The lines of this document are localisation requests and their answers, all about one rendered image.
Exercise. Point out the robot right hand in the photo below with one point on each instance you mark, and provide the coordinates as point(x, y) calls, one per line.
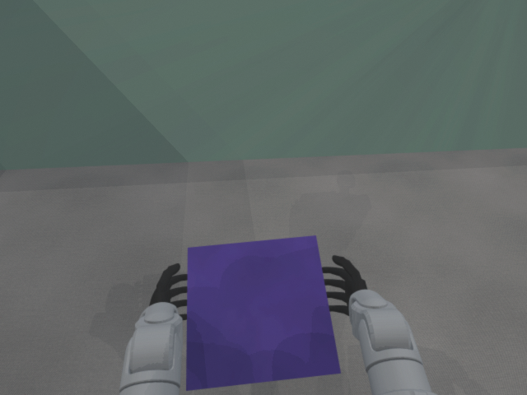
point(353, 282)

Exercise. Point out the left robot forearm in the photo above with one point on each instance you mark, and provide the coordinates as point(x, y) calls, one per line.
point(152, 361)

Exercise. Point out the robot left hand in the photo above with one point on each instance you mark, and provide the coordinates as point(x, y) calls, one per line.
point(163, 293)

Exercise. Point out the carton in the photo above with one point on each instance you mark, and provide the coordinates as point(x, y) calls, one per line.
point(257, 312)

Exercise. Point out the right robot forearm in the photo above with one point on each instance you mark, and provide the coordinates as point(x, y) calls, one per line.
point(391, 357)

